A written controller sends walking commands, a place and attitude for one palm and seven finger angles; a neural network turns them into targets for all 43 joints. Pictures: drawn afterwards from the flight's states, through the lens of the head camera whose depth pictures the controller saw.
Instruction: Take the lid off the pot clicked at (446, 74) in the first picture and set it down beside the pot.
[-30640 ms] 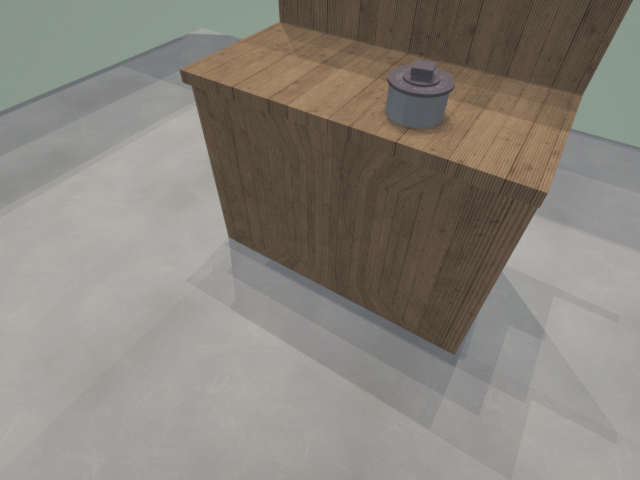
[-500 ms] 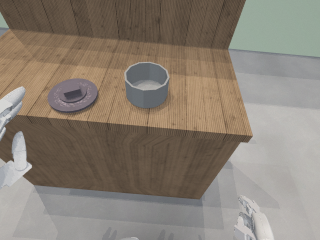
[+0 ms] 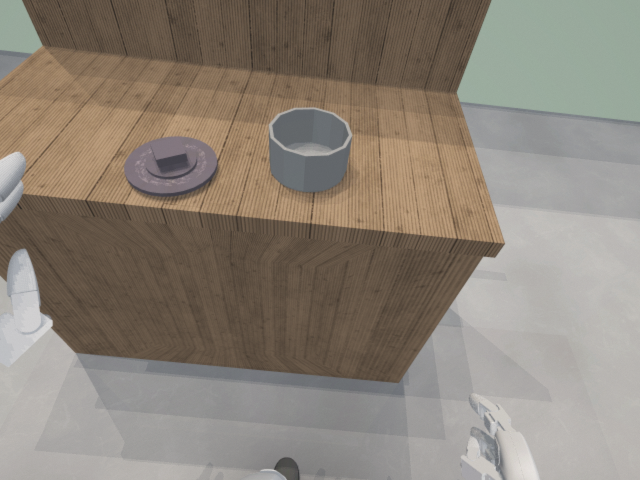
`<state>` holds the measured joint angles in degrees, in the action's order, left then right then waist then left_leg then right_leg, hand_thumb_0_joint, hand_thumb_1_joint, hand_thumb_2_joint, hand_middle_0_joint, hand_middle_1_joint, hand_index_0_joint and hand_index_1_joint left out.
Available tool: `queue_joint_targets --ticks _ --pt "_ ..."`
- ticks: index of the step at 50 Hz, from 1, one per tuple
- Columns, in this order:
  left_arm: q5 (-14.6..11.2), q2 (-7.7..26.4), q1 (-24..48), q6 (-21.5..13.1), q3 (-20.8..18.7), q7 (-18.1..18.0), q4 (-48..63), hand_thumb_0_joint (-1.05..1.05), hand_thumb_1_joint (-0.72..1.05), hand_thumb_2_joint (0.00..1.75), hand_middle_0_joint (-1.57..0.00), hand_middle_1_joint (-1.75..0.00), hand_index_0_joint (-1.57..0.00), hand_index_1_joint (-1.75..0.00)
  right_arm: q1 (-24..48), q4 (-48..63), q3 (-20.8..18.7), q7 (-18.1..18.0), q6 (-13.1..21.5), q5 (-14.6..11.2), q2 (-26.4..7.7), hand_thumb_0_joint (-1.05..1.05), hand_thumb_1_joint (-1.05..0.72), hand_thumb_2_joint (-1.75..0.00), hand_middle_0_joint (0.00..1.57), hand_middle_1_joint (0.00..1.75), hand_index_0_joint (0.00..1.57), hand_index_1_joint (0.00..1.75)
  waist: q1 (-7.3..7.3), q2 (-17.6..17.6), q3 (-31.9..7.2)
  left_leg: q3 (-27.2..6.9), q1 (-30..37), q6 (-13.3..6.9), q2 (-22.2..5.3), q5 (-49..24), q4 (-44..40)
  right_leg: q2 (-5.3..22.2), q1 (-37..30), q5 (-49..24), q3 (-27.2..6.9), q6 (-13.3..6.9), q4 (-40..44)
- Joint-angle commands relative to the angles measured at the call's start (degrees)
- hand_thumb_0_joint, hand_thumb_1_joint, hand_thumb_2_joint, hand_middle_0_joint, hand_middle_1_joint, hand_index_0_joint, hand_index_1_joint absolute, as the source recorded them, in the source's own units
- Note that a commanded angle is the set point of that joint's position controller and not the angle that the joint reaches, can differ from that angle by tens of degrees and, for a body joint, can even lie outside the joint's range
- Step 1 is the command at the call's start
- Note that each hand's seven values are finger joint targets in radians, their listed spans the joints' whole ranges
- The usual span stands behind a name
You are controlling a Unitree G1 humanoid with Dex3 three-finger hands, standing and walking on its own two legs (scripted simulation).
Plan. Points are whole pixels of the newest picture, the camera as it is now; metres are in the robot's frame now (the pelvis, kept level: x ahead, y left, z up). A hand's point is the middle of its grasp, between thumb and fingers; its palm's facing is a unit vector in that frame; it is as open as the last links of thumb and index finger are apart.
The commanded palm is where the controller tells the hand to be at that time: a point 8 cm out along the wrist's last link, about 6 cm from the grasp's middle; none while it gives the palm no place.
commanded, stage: step back with the hand held close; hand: left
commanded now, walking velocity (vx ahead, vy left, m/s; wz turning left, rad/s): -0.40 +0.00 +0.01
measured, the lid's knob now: (168, 152) +0.60 +0.31 +0.03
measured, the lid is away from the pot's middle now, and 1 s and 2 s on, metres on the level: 0.25 0.25 0.25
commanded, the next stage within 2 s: stop stepping back and stand still in 0.36 s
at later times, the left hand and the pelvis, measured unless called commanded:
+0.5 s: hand out of the picture +0.07 +0.26 +0.19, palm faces +0.23 -0.86 -0.45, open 7.4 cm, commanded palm +0.02 +0.32 +0.22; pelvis -0.12 +0.05 -0.01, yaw -3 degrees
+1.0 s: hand out of the picture -0.01 +0.33 +0.22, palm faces +0.42 -0.80 -0.43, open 7.4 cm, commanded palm -0.05 +0.38 +0.22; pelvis -0.18 +0.10 +0.00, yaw +0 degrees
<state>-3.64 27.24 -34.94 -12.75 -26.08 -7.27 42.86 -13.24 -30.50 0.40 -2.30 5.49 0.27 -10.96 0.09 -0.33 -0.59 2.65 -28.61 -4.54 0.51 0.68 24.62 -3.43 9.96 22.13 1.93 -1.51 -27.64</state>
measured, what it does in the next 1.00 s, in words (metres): walks backwards: right foot, then right foot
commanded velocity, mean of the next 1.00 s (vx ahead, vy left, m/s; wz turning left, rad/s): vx -0.05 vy -0.04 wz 0.03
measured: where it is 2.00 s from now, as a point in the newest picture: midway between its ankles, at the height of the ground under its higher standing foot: outside the picture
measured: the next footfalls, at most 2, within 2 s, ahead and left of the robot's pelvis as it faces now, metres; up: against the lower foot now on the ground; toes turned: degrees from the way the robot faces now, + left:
right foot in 0.02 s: -0.03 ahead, -0.13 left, +0.00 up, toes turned -1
right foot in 0.44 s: -0.12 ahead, -0.09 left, +0.00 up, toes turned -5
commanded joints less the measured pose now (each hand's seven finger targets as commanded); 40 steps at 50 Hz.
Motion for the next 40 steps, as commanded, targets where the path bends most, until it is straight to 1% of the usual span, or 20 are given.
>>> queue_joint_targets --ticks 1,5,8,9,11,16,18,20,21,22,23,24,25,26,29,30,31,33,35,40 --pt "-1.19 9.38 4.73 -5.86 -5.21 -1.01 11.68 0.0 0.9 0.9 -0.2 -0.3 -0.2 -0.3 4.26 4.53 -3.55 -1.45 1.66 -0.2 -7.26 0.0 -0.9 -0.9 0.2 0.3 0.2 0.3 -1.08 3.44 -10.98 -4.92 22.8 4.98 -3.53 13.95 13.18 15.5 13.25 -15.86 -11.11 -5.12 13.91" --pt "-1.0 6.81 8.62 -4.74 -2.8 -0.89 5.78 0.0 0.9 0.9 -0.2 -0.3 -0.2 -0.3 5.17 2.87 -4.45 -2.36 1.45 -0.92 -7.99 0.0 -0.9 -0.9 0.2 0.3 0.2 0.3 -2.8 6.5 -4.62 -6.97 24.01 4.84 -3.66 12.78 19.64 16.02 21.89 -16.19 -6.52 -4.98 8.39" --pt "-1.13 7.42 13.82 -3.42 -2.66 -0.16 6.51 0.0 0.9 0.9 -0.2 -0.3 -0.2 -0.3 8.92 5.1 -3.4 -3.01 1.49 -0.44 -9.74 0.0 -0.9 -0.9 0.2 0.3 0.2 0.3 -1.38 -13.68 1.35 -18.75 10.69 1.19 -12.23 -5.45 -7.29 0.48 11.13 -6.85 -0.38 1.6 -8.79" --pt "-1.67 7.43 12.86 -3.86 -3.18 -0.2 3.8 0.0 0.9 0.9 -0.2 -0.3 -0.2 -0.3 7.83 4.84 -3.56 -2.47 2.15 0.04 -8.65 0.0 -0.9 -0.9 0.2 0.3 0.2 0.3 -1.4 -14.46 -0.58 -23.05 9.62 -0.44 -16.18 2.04 -13.11 -1.7 9.82 8.21 -3.77 0.84 -16.53" --pt "-1.88 7.96 10.1 -3.18 -5.06 -0.49 2.65 0.0 0.9 0.9 -0.2 -0.3 -0.2 -0.3 7.23 5.1 -3.4 -1.4 2.64 1.47 -8.71 0.0 -0.9 -0.9 0.2 0.3 0.2 0.3 -0.55 -10.03 -2.6 -29.12 -0.32 -0.23 -19.32 31.6 -21.37 -2.25 4.87 11.01 -7.2 0.2 -27.05" --pt "-1.8 7.86 0.85 -2.57 -4.91 0.28 13.34 0.0 0.9 0.9 -0.2 -0.3 -0.2 -0.3 8.15 8.42 -4.3 0.28 1.6 0.81 -7.86 0.0 -0.9 -0.9 0.2 0.3 0.2 0.3 1.55 -12.33 -11.26 -13.58 2.12 3.53 -12.04 30.43 -20.6 -3.77 -3.72 6.83 0.99 -0.56 -14.52" --pt "-2.18 9.38 -1.97 -2.53 -5.69 0.24 16.13 0.0 0.9 0.9 -0.2 -0.3 -0.2 -0.3 7.72 8.82 -4.02 0.4 1.99 0.97 -7.6 0.0 -0.9 -0.9 0.2 0.3 0.2 0.3 1.76 -14.14 -12.65 -12.33 1.95 5.61 -10.63 30.91 -20.23 -3.99 -6.96 5.72 2.24 -1.17 -5.8" --pt "-1.7 10.09 -0.47 -3.1 -5.72 0.09 17.61 0.0 0.9 0.9 -0.2 -0.3 -0.2 -0.3 5.59 6.13 -4.19 0.23 1.62 1.12 -7.39 0.0 -0.9 -0.9 0.2 0.3 0.2 0.3 1.37 -9.52 -14.83 -6.21 10.86 8.85 -5.85 25.95 -7.03 0.49 -3.02 1.99 0.8 -3.53 8.57" --pt "-1.41 11.4 1.45 -3.81 -5.66 -0.39 18.44 0.0 0.9 0.9 -0.2 -0.3 -0.2 -0.3 4.47 4.58 -4.38 -0.22 1.37 0.45 -7.18 0.0 -0.9 -0.9 0.2 0.3 0.2 0.3 0.2 0.19 -14.83 -1.5 19.17 10.48 -1.16 21.71 12.1 9.34 7.53 -3.38 -4.0 -6.12 14.55" --pt "-1.86 11.52 3.47 -4.67 -4.86 -0.78 19.05 0.0 0.9 0.9 -0.2 -0.3 -0.2 -0.3 5.4 3.6 -4.6 -0.79 1.75 -0.33 -7.04 0.0 -0.9 -0.9 0.2 0.3 0.2 0.3 -0.28 8.91 -12.97 -3.93 21.91 10.07 1.91 23.76 33.92 21.4 19.49 -7.39 -11.35 -9.44 19.13" --pt "6.03 -10.03 17.18 5.54 18.14 5.18 -40.7 0.0 0.9 0.9 -0.2 -0.3 -0.2 -0.3 -0.14 -10.76 -10.12 2.16 5.75 0.74 -14.45 0.0 -0.9 -0.9 0.2 0.3 0.2 0.3 -7.39 6.97 -5.8 -16.13 9.34 5.42 -4.39 33.1 54.62 29.73 23.58 -29.5 -9.83 -10.21 9.49" --pt "-1.66 15.88 21.02 -1.17 -8.36 2.44 23.93 0.0 0.9 0.9 -0.2 -0.3 -0.2 -0.3 8.52 6.18 -6.01 1.79 3.3 -2.56 -6.73 0.0 -0.9 -0.9 0.2 0.3 0.2 0.3 0.74 13.14 -10.87 -10.78 16.03 7.07 1.89 32.54 60.0 28.84 30.08 -3.84 -15.49 -12.94 15.81" --pt "-2.29 11.14 11.23 -0.51 -8.26 1.27 9.49 0.0 0.9 0.9 -0.2 -0.3 -0.2 -0.3 5.14 2.63 -3.83 -0.86 0.64 -1.78 -5.61 0.0 -0.9 -0.9 0.2 0.3 0.2 0.3 -3.11 13.92 -3.0 -12.37 9.48 4.89 -4.17 27.08 55.43 25.82 27.31 1.13 -8.18 -11.01 14.0" --pt "0.02 9.77 12.41 -1.2 -4.51 1.94 11.57 0.0 0.9 0.9 -0.2 -0.3 -0.2 -0.3 7.55 5.82 -3.5 -1.2 0.26 -1.38 -5.94 0.0 -0.9 -0.9 0.2 0.3 0.2 0.3 -2.49 15.07 0.61 -10.19 7.52 4.56 -4.36 26.19 45.06 20.91 24.03 0.74 -6.4 -8.57 11.82" --pt "-0.8 7.43 11.58 -0.33 -3.67 0.5 9.0 0.0 0.9 0.9 -0.2 -0.3 -0.2 -0.3 9.22 5.22 -1.74 -2.85 1.39 -1.94 -6.88 0.0 -0.9 -0.9 0.2 0.3 0.2 0.3 -2.47 -13.05 8.91 -5.91 10.09 3.96 -3.7 21.62 0.22 11.47 18.11 2.32 -1.58 -2.33 -1.41" --pt "-0.91 5.87 10.31 -1.53 -3.07 -0.12 9.68 0.0 0.9 0.9 -0.2 -0.3 -0.2 -0.3 7.4 5.14 -1.69 -2.54 2.96 -1.62 -7.38 0.0 -0.9 -0.9 0.2 0.3 0.2 0.3 -1.99 -24.16 8.3 -15.48 8.32 2.35 -8.36 20.88 -10.08 5.6 14.6 3.85 0.41 0.01 -11.16" --pt "-0.56 6.45 11.74 -2.53 -2.91 -0.74 11.6 0.0 0.9 0.9 -0.2 -0.3 -0.2 -0.3 6.04 5.88 -1.98 -1.98 4.27 -1.16 -6.8 0.0 -0.9 -0.9 0.2 0.3 0.2 0.3 -1.71 -27.95 7.21 -26.99 7.85 -0.53 -14.43 22.47 -12.63 2.34 17.44 8.59 -1.55 1.12 -19.09" --pt "-1.19 8.16 8.97 -3.63 -5.2 -0.68 9.63 0.0 0.9 0.9 -0.2 -0.3 -0.2 -0.3 5.75 5.85 -3.0 -1.17 6.05 -1.39 -6.64 0.0 -0.9 -0.9 0.2 0.3 0.2 0.3 -1.36 -12.5 2.03 -29.47 5.46 -3.66 -16.21 29.76 -14.21 0.5 12.92 7.17 -3.18 1.98 -22.8" --pt "-1.34 9.37 5.9 -2.56 -7.32 -0.24 12.97 0.0 0.9 0.9 -0.2 -0.3 -0.2 -0.3 5.9 5.37 -2.95 -0.31 6.45 -0.51 -5.81 0.0 -0.9 -0.9 0.2 0.3 0.2 0.3 -1.17 -14.44 -1.4 -29.93 4.88 -2.93 -14.93 34.42 -15.57 1.86 9.9 4.75 -4.52 2.09 -22.54" --pt "0.0 7.79 -3.87 -1.16 -5.73 -0.84 13.78 0.0 0.9 0.9 -0.2 -0.3 -0.2 -0.3 7.21 6.34 -2.91 0.11 3.85 -0.62 -6.13 0.0 -0.9 -0.9 0.2 0.3 0.2 0.3 -0.28 -9.51 -7.04 -12.28 -1.29 2.01 -6.64 40.1 -7.16 -0.46 -10.93 5.2 1.77 -0.7 0.21"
